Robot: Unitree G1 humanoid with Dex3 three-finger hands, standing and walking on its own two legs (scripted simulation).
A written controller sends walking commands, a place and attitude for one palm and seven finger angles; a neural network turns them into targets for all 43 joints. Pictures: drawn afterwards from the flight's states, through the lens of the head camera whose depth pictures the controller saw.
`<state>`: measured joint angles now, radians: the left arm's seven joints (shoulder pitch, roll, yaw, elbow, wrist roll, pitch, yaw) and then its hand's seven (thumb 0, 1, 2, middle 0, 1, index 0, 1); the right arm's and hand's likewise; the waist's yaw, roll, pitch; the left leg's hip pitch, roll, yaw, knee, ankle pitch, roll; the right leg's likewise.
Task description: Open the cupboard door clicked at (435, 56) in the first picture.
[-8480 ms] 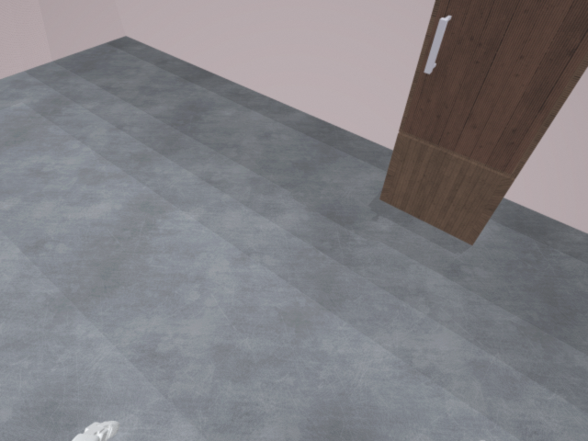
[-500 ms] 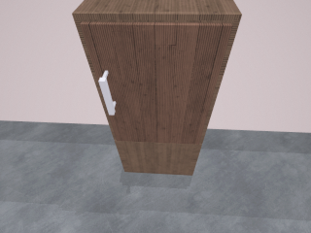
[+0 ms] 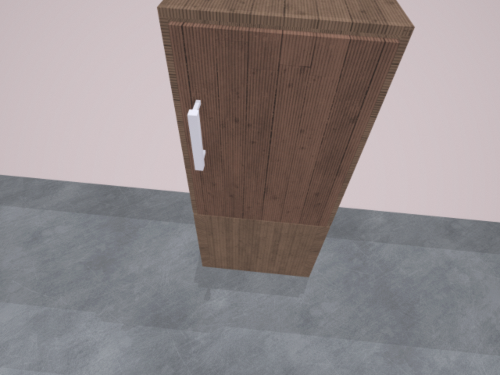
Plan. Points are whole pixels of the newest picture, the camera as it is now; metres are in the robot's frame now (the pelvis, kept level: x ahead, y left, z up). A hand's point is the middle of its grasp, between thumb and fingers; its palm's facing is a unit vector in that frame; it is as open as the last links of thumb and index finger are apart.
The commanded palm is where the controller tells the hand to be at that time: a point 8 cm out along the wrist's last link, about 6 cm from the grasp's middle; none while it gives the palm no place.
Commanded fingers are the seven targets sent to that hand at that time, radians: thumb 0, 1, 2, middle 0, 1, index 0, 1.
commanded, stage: come to a stop and stand still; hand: left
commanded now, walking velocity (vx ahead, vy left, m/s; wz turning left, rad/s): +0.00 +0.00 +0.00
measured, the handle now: (198, 136) +0.61 +0.17 +0.01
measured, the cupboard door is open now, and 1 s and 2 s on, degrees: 0 0 0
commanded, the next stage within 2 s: look again from close up in 0.44 s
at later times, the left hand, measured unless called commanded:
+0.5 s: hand out of the picture -0.05 +0.12 -0.17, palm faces +0.06 -0.99 -0.12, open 7.3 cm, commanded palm none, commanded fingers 0.00 0.90 0.90 -0.20 -0.30 -0.20 -0.30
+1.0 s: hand out of the picture +0.02 +0.17 -0.17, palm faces +0.02 -0.98 -0.21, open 7.3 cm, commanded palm none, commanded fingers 0.00 0.90 0.90 -0.20 -0.30 -0.20 -0.30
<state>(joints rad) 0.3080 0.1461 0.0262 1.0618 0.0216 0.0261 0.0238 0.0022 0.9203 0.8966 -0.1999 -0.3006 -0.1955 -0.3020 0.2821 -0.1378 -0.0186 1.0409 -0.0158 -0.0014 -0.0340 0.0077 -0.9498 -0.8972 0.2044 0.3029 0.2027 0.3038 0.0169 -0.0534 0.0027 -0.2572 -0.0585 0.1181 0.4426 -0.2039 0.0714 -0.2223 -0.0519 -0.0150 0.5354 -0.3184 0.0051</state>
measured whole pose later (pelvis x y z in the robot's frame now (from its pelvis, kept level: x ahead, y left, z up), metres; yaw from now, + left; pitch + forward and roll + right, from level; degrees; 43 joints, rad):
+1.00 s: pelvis +0.00 +0.00 +0.00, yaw +0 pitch +0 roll +0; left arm 0.29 0.16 -0.01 1.06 0.01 -0.03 0.04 0.00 0.91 0.90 -0.20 -0.30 -0.20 -0.30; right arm 0.29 -0.16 0.01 1.09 -0.01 -0.03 -0.02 0.01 -0.93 -0.90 0.20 0.30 0.20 0.30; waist 0.00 0.01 0.00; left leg -0.25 -0.02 0.10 0.48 -0.22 0.06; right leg -0.19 -0.01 -0.02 0.50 -0.31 0.00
